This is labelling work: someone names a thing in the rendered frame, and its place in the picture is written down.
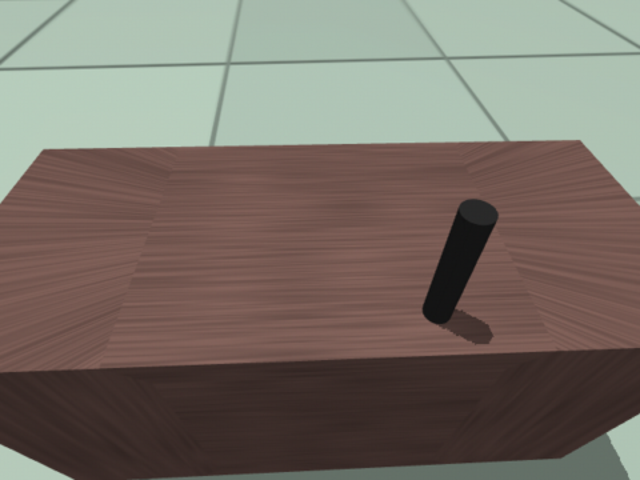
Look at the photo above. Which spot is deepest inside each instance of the can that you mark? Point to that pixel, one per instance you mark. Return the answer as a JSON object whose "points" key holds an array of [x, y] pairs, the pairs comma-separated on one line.
{"points": [[472, 226]]}

